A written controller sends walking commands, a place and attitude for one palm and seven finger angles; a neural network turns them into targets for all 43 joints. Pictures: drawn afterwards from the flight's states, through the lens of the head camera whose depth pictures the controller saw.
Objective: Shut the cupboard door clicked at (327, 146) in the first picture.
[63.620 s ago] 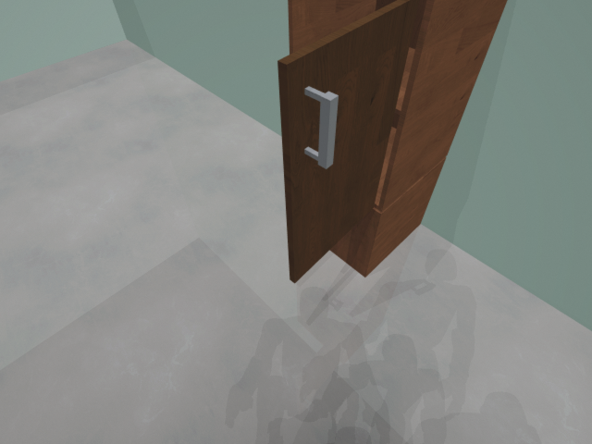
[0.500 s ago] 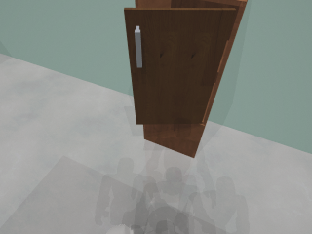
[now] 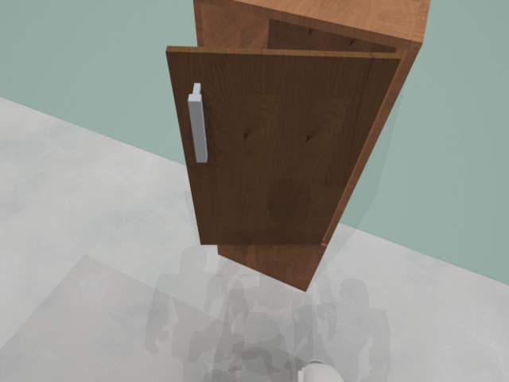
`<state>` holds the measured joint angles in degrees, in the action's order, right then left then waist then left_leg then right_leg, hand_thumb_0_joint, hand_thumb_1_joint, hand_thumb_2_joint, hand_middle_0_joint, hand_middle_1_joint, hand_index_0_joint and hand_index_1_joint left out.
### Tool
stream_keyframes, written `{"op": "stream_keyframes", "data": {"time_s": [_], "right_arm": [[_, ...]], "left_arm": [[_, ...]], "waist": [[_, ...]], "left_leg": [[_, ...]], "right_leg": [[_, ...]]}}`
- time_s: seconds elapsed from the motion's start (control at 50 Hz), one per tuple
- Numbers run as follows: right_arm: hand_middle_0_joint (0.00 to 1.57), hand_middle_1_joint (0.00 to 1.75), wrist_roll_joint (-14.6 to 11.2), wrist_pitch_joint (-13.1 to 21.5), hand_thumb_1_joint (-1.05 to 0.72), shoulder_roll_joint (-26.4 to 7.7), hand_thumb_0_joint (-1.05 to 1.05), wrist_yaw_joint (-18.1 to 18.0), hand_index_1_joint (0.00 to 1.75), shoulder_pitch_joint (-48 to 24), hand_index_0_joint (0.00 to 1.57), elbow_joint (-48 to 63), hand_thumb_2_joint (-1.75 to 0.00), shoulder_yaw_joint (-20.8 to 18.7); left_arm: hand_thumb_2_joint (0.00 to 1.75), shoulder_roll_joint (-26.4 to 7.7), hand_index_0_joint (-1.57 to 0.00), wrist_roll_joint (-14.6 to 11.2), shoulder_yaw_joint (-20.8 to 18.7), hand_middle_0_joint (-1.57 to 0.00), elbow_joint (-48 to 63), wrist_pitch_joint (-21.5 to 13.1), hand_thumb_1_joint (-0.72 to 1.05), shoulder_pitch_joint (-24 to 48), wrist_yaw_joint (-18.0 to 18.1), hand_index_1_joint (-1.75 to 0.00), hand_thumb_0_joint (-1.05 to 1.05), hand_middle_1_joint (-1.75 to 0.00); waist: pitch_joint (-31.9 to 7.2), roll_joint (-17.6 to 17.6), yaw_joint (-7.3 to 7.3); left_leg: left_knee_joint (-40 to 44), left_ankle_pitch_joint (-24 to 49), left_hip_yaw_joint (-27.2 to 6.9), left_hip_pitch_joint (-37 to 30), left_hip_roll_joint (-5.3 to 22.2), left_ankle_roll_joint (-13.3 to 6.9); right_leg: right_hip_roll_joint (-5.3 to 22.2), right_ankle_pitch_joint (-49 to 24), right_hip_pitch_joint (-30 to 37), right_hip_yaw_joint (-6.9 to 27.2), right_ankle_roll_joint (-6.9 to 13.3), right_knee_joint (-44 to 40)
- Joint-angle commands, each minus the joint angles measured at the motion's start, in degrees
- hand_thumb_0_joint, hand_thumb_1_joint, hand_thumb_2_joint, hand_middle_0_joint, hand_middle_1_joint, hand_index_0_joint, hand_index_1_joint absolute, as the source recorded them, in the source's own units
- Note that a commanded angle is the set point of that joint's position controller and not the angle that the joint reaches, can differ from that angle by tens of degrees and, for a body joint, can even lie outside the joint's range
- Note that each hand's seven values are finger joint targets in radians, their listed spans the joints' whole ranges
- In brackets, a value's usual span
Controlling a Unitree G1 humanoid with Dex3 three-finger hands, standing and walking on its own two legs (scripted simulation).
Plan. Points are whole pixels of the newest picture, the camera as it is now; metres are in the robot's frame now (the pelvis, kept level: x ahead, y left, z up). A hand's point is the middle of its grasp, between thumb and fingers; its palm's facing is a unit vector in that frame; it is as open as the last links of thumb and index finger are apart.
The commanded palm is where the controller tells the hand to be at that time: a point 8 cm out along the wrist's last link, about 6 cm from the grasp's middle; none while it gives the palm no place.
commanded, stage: come to a stop and stand still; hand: left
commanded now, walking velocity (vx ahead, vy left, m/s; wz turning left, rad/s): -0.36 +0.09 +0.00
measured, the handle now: (199, 124) +0.50 +0.13 +0.12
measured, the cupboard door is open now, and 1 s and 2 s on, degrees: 25 25 25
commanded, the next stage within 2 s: look again from close up in 1.52 s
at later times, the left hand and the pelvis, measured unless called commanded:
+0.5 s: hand out of the picture +0.12 +0.16 -0.17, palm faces +0.07 -0.97 -0.25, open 7.4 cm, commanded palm none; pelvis +0.03 -0.04 -0.01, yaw +2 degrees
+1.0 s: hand out of the picture -0.05 +0.18 -0.18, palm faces +0.02 -0.98 -0.19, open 7.4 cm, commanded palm none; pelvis -0.04 +0.02 +0.00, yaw -1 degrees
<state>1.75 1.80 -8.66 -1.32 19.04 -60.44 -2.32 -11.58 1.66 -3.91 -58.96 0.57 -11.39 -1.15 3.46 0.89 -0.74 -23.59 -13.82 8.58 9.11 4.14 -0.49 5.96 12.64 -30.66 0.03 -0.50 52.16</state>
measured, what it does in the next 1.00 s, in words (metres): steps on the spot: right foot, then left foot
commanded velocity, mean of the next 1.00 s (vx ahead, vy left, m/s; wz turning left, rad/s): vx -0.10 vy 0.07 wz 0.00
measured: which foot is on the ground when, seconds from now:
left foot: down 0.00-0.14, up 0.16-0.56, down 0.58-1.00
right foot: up 0.00-0.10, down 0.12-0.58, up 0.60-0.84, down 0.86-1.00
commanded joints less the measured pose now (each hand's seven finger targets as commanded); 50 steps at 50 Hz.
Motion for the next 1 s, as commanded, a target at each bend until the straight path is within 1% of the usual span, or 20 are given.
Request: {"op": "stream_keyframes", "data": {"time_s": [0.0,0.06,0.08,0.1,0.12,0.14,0.2,0.26,0.38,0.46,0.5,0.52,0.56,0.58,0.66,0.78,0.82,0.86,0.94,0.98], "right_arm": [[0.20,0.30,0.1,0.4,-0.90,-8.8,0.00,-0.1,0.30,1.9,0.20,2.2,-0.90,-1.8],[0.20,0.30,-0.4,-0.5,-0.90,-8.2,0.00,-0.3,0.30,0.6,0.20,1.7,-0.90,-1.4],[0.20,0.30,-0.7,-0.6,-0.90,-6.7,0.00,-0.1,0.30,1.6,0.20,1.2,-0.90,-1.2],[0.20,0.30,-1.3,-0.8,-0.90,-4.1,0.00,0.3,0.30,5.0,0.20,1.2,-0.90,-0.9],[0.20,0.30,-2.1,-1.9,-0.90,-4.4,0.00,0.1,0.30,7.5,0.20,1.2,-0.90,-1.1],[0.20,0.30,-2.2,-2.7,-0.90,-4.5,0.00,0.0,0.30,7.0,0.20,1.5,-0.90,-1.4],[0.20,0.30,-2.0,-3.9,-0.90,-6.8,0.00,-0.7,0.30,2.8,0.20,1.8,-0.90,-1.7],[0.20,0.30,-1.6,-5.1,-0.90,-6.8,0.00,0.2,0.30,-1.0,0.20,3.4,-0.90,-2.1],[0.20,0.30,-0.8,-6.0,-0.90,-6.2,0.00,1.3,0.30,-2.7,0.20,5.3,-0.90,-2.3],[0.20,0.30,-1.0,-4.8,-0.90,-6.5,0.00,1.6,0.30,-2.9,0.20,5.9,-0.90,-2.2],[0.20,0.30,-1.1,-4.2,-0.90,-6.5,0.00,1.5,0.30,1.6,0.20,4.9,-0.90,-1.8],[0.20,0.30,-1.2,-3.7,-0.90,-7.7,0.00,1.3,0.30,4.0,0.20,4.1,-0.90,-1.8],[0.20,0.30,-0.2,-3.4,-0.90,-15.7,0.00,0.7,0.30,-1.6,0.20,7.6,-0.90,-3.2],[0.20,0.30,0.3,-3.6,-0.90,-15.5,0.00,0.1,0.30,-7.4,0.20,9.5,-0.90,-2.5],[0.20,0.30,-0.2,-2.3,-0.90,-10.7,0.00,-0.9,0.30,-10.6,0.20,8.7,-0.90,-0.6],[0.20,0.30,-0.9,-1.4,-0.90,-9.6,0.00,-1.4,0.30,-2.8,0.20,3.8,-0.90,-0.4],[0.20,0.30,-1.7,-1.1,-0.90,-8.6,0.00,-1.3,0.30,-1.9,0.20,2.3,-0.90,-0.3],[0.20,0.30,-2.4,-1.0,-0.90,-5.6,0.00,-0.9,0.30,-1.6,0.20,1.8,-0.90,0.2],[0.20,0.30,-1.7,-0.9,-0.90,-6.3,0.00,-0.9,0.30,-0.3,0.20,-1.1,-0.90,0.6],[0.20,0.30,-1.7,-0.9,-0.90,-6.1,0.00,-0.7,0.30,-0.2,0.20,-2.2,-0.90,0.8]], "left_arm": [[0.90,0.2,-0.20,-0.3,0.8,-0.20,2.3,-0.4,0.90,0.0,-0.1,-0.30,0.00,-0.30],[0.90,-1.6,-0.20,-0.4,0.9,-0.20,0.6,-1.2,0.90,-4.9,0.9,-0.30,0.00,-0.30],[0.90,-4.9,-0.20,-0.3,0.4,-0.20,-0.5,-1.9,0.90,-8.4,1.4,-0.30,0.00,-0.30],[0.90,-9.2,-0.20,0.0,-0.2,-0.20,-0.7,-2.7,0.90,-9.2,2.2,-0.30,0.00,-0.30],[0.90,-12.0,-0.20,-0.3,-0.3,-0.20,-0.5,-2.7,0.90,-9.4,2.3,-0.30,0.00,-0.30],[0.90,-12.3,-0.20,-0.2,-0.3,-0.20,0.2,-2.3,0.90,-7.6,2.5,-0.30,0.00,-0.30],[0.90,-10.3,-0.20,-0.2,-0.9,-0.20,1.0,-1.5,0.90,-4.7,4.0,-0.30,0.00,-0.30],[0.90,-10.1,-0.20,-0.3,-1.4,-0.20,2.6,-0.7,0.90,-1.6,4.5,-0.30,0.00,-0.30],[0.90,-9.5,-0.20,0.5,-1.4,-0.20,5.3,-0.5,0.90,1.7,4.3,-0.30,0.00,-0.30],[0.90,-10.6,-0.20,1.3,-1.7,-0.20,5.9,0.3,0.90,2.3,3.6,-0.30,0.00,-0.30],[0.90,-11.0,-0.20,0.9,-1.8,-0.20,6.1,0.9,0.90,3.1,3.2,-0.30,0.00,-0.30],[0.90,-9.7,-0.20,0.4,-1.4,-0.20,6.0,1.4,0.90,2.5,3.0,-0.30,0.00,-0.30],[0.90,-3.6,-0.20,-0.6,-0.2,-0.20,7.2,2.6,0.90,0.8,2.9,-0.30,0.00,-0.30],[0.90,-4.6,-0.20,-0.6,-0.5,-0.20,7.1,3.1,0.90,1.6,2.9,-0.30,0.00,-0.30],[0.90,-4.8,-0.20,-0.3,-0.6,-0.20,3.1,2.8,0.90,-3.1,2.2,-0.30,0.00,-0.30],[0.90,-2.5,-0.20,-1.1,1.7,-0.20,1.3,0.8,0.90,-3.9,2.6,-0.30,0.00,-0.30],[0.90,-2.0,-0.20,-1.1,2.1,-0.20,-1.4,0.0,0.90,-8.0,3.0,-0.30,0.00,-0.30],[0.90,-3.6,-0.20,-1.0,2.3,-0.20,-2.9,-0.9,0.90,-8.1,3.6,-0.30,0.00,-0.30],[0.90,-1.4,-0.20,-1.2,3.2,-0.20,-4.4,-1.8,0.90,-7.5,3.7,-0.30,0.00,-0.30],[0.90,-1.1,-0.20,-1.3,3.3,-0.20,-4.5,-1.5,0.90,-7.0,3.7,-0.30,0.00,-0.30]], "waist": [[2.1,-9.5,-0.59],[-0.9,-7.9,2.30],[-4.3,-2.6,3.51],[-8.8,8.7,2.71],[-12.4,12.0,1.92],[-11.0,8.4,1.65],[-11.4,15.5,3.00],[-11.1,7.7,2.48],[-8.9,9.3,1.08],[-5.8,13.6,1.22],[-5.7,11.6,-1.09],[-6.4,6.2,-1.83],[0.3,-22.0,-1.11],[3.6,-17.2,0.37],[2.2,-10.7,3.29],[-5.1,-8.3,0.86],[-7.1,-4.6,1.87],[-5.3,0.8,0.41],[-5.0,7.7,-0.33],[-2.1,5.5,-0.25]], "left_leg": [[9.1,13.1,-5.0,4.4,11.4,-6.9],[-1.8,18.1,-1.7,5.2,7.8,-2.6],[-5.8,9.3,-0.9,7.1,5.0,0.1],[-12.3,-7.4,0.1,12.3,0.0,2.1],[-20.7,-21.9,-1.3,8.8,-1.8,2.5],[-26.9,-24.0,-3.8,7.9,-1.8,2.0],[-40.9,-22.7,-9.2,16.8,-2.6,3.0],[-45.0,-16.7,-10.6,17.9,-3.1,3.6],[-38.4,-11.5,-9.6,14.2,-3.4,4.0],[-23.2,-13.0,-7.2,8.1,-3.2,2.7],[-9.5,-7.1,-5.1,0.3,-4.1,2.1],[-1.1,-4.2,-6.2,-4.5,-3.6,1.9],[15.1,-14.7,-28.2,11.4,14.5,-2.9],[16.7,-14.6,-26.6,21.8,15.2,-6.0],[9.7,6.3,-15.2,13.3,7.4,-5.6],[4.6,25.4,-18.0,-3.6,9.3,-9.0],[1.4,23.9,-17.1,-2.4,6.7,-6.2],[1.1,13.8,-13.8,2.0,2.3,-2.1],[3.1,13.4,-11.8,-4.1,1.7,-1.0],[5.1,9.0,-11.9,-3.0,1.6,-1.0]], "right_leg": [[-1.8,-3.5,6.4,-4.7,-0.8,-11.5],[-3.7,-11.3,19.3,-5.6,-0.9,-24.5],[0.2,-24.5,25.5,-0.4,-0.5,-27.3],[9.8,-43.8,32.4,10.2,3.4,-26.2],[17.4,-51.4,30.2,12.3,8.8,-28.5],[18.2,-52.0,26.3,11.2,10.8,-29.2],[17.6,-61.4,30.4,13.0,13.0,-26.6],[16.4,-48.0,25.8,9.0,11.5,-28.4],[14.4,-20.1,15.9,7.0,10.1,-34.5],[12.6,2.3,11.1,9.3,9.1,-37.8],[10.2,10.1,7.4,8.7,6.2,-35.9],[7.5,13.8,4.3,6.7,3.8,-30.6],[-4.9,17.8,1.6,-2.6,-1.6,-9.5],[-3.7,14.8,7.1,3.1,-0.5,-5.3],[-5.7,8.2,6.9,3.3,-0.5,4.4],[-5.0,9.6,14.3,0.3,-0.7,-18.8],[-4.4,-3.0,22.6,1.9,0.0,-31.8],[1.6,-12.2,25.4,8.2,2.9,-33.6],[0.8,-12.2,20.9,6.5,3.3,-33.1],[0.2,-4.6,19.2,6.6,3.0,-34.8]]}}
